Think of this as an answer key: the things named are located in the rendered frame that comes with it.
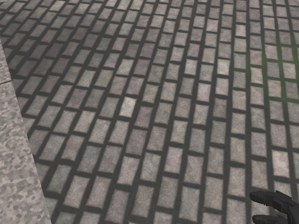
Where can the robot right hand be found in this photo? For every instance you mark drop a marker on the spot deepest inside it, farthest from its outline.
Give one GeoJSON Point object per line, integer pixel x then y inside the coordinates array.
{"type": "Point", "coordinates": [279, 201]}

